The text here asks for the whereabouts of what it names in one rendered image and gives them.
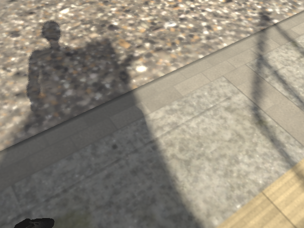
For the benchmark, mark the left robot hand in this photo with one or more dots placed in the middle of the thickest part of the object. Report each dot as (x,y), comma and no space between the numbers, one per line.
(36,223)

